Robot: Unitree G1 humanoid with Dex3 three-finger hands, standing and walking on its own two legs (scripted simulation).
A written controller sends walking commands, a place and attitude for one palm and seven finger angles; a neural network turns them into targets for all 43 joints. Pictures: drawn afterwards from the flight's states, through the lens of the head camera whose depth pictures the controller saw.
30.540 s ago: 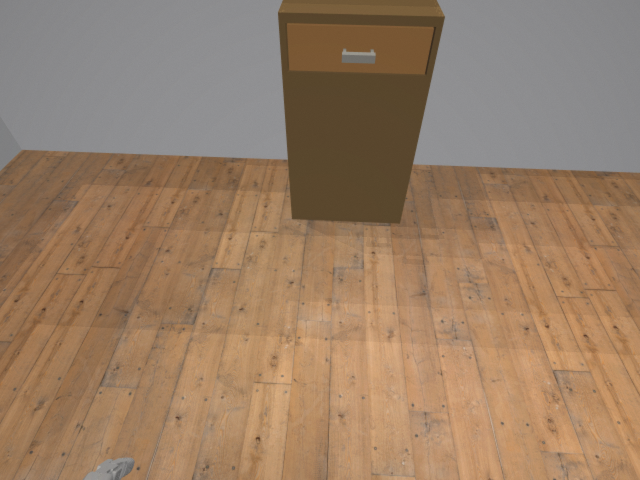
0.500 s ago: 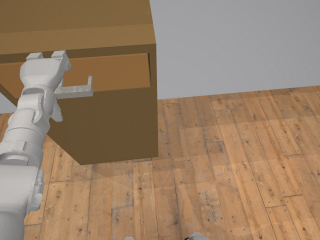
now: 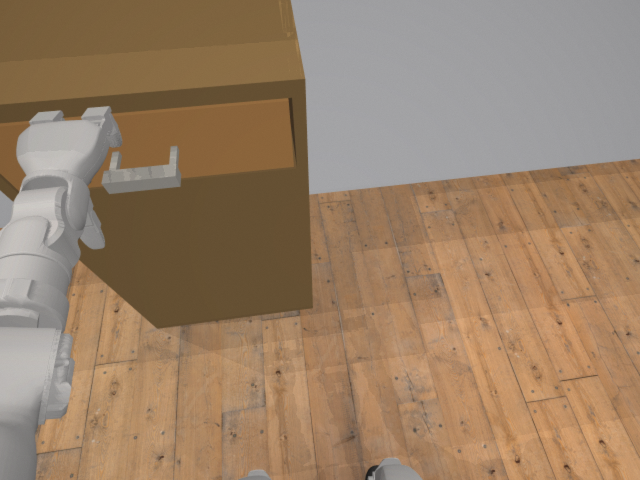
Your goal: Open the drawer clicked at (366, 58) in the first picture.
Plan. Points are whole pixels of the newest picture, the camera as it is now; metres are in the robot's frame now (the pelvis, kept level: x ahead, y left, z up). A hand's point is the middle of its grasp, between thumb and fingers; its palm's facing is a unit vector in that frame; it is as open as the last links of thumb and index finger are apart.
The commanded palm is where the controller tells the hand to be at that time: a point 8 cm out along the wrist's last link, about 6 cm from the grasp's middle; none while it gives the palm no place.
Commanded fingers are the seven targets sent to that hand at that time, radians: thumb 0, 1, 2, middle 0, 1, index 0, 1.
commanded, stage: re-aim the fingers above the handle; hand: left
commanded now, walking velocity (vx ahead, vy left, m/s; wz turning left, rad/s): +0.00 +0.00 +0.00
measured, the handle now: (144, 167) +0.55 +0.25 +0.01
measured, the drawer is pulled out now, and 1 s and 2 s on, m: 0.00 0.00 0.00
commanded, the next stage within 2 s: lower the fingers behind the handle in 1.32 s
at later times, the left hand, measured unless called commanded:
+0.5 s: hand (112, 180) +0.48 +0.26 +0.06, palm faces -0.09 +0.01 -1.00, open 13.8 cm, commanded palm +0.47 +0.26 +0.13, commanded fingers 0.00 -0.50 0.30 -0.30 -1.20 -0.30 -1.20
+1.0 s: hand (123, 176) +0.49 +0.25 +0.07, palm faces -0.07 +0.01 -1.00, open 13.8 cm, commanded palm +0.47 +0.25 +0.13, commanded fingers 0.00 -0.50 0.30 -0.30 -1.20 -0.30 -1.20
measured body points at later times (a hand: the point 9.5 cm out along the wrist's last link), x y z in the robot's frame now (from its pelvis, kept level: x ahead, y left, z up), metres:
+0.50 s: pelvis +0.00 +0.00 +0.00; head +0.10 -0.01 +0.44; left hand +0.48 +0.26 +0.12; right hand +0.02 -0.27 -0.13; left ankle -0.02 +0.12 -0.71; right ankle +0.01 -0.15 -0.71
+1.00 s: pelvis +0.01 +0.00 +0.00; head +0.10 -0.02 +0.45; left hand +0.48 +0.24 +0.12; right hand +0.04 -0.28 -0.13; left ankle -0.02 +0.12 -0.71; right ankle +0.01 -0.15 -0.71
